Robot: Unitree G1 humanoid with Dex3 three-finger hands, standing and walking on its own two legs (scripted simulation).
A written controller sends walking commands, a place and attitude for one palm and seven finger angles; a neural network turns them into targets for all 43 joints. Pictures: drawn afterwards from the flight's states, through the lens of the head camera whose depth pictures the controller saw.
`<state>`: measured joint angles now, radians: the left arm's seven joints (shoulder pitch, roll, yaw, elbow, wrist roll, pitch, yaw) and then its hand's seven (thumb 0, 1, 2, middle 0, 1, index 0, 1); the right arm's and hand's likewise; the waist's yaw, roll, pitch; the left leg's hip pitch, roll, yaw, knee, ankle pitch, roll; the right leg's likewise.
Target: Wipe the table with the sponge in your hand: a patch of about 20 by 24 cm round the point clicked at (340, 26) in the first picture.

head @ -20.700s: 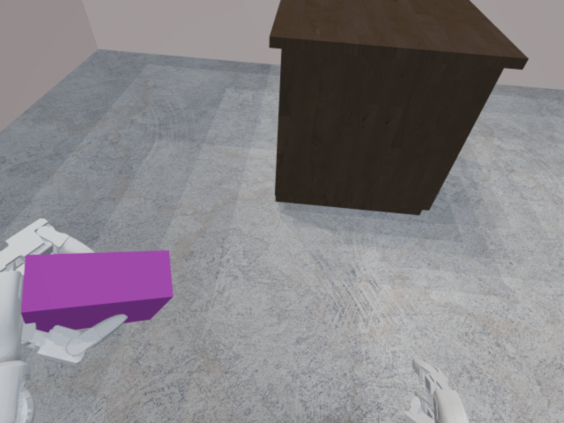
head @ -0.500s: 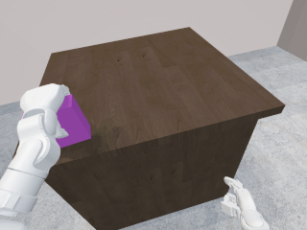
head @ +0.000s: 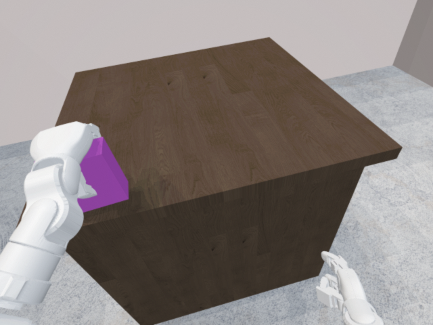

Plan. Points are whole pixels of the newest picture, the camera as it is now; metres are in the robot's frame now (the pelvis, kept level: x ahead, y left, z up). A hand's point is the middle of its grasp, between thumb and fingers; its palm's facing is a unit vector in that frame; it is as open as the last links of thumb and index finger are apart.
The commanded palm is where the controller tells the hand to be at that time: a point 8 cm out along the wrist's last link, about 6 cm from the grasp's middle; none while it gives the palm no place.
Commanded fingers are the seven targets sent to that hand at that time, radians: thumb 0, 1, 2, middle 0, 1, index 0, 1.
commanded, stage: move the sponge above the wiping area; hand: left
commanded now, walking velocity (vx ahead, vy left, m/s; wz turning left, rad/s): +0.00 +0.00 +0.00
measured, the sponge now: (90, 185) +0.30 +0.30 +0.13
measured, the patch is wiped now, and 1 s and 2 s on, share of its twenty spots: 0.00 0.00 0.00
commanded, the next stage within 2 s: lower the sponge onto the table in 0.52 s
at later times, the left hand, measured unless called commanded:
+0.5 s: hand (76, 177) +0.28 +0.30 +0.16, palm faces +0.00 -0.06 -1.00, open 9.5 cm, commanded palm +0.26 +0.30 +0.28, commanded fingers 0.00 0.10 1.30 -1.20 -1.60 -1.20 -1.60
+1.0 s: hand (86, 169) +0.30 +0.28 +0.17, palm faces +0.02 -0.07 -1.00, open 9.5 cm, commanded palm +0.26 +0.30 +0.27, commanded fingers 0.00 0.10 1.30 -1.20 -1.60 -1.20 -1.60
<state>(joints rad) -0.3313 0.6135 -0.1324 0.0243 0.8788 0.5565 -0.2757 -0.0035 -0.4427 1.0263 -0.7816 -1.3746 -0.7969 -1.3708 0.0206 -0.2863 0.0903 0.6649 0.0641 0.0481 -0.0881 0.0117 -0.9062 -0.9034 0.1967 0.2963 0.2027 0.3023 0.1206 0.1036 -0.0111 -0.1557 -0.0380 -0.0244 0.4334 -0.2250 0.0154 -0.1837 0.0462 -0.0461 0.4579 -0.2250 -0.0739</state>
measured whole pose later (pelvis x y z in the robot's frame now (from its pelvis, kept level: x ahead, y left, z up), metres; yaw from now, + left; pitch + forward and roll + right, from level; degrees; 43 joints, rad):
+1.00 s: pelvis +0.00 +0.01 +0.00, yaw -1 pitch -3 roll +1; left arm -0.27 0.60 -0.14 -0.07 0.88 0.52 -0.28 0.00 -0.44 1.03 -0.78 -1.37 -0.80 -1.37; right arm 0.04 -0.29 0.08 0.67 0.06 0.06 -0.08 0.01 -0.91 -0.90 0.20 0.30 0.20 0.30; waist 0.12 0.10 -0.02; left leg -0.14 -0.05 -0.01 0.42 -0.23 0.03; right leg -0.17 0.04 -0.03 0.45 -0.22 -0.06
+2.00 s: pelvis +0.01 +0.00 +0.00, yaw -1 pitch -3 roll +1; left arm -0.16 0.58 -0.10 -0.09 0.89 0.44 -0.15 0.00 -0.45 1.03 -0.78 -1.38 -0.80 -1.37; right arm 0.02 -0.28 0.07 0.67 0.05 0.05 -0.08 0.01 -0.91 -0.90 0.20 0.30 0.20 0.30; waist 0.14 0.09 -0.02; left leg -0.13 -0.03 -0.02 0.43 -0.24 0.02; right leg -0.16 0.05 -0.03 0.45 -0.23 -0.07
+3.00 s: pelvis +0.00 -0.01 +0.00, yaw +0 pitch +0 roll +1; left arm -0.46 0.64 -0.03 0.43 0.94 0.28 -0.17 0.01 -0.51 1.10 -0.80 -1.36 -0.81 -1.38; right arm 0.14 -0.30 0.05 0.70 0.05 0.05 -0.12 0.01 -0.91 -0.90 0.20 0.30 0.20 0.30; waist 0.07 0.08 -0.04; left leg -0.24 -0.02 -0.03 0.49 -0.25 0.00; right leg -0.26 0.06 -0.05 0.49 -0.23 -0.09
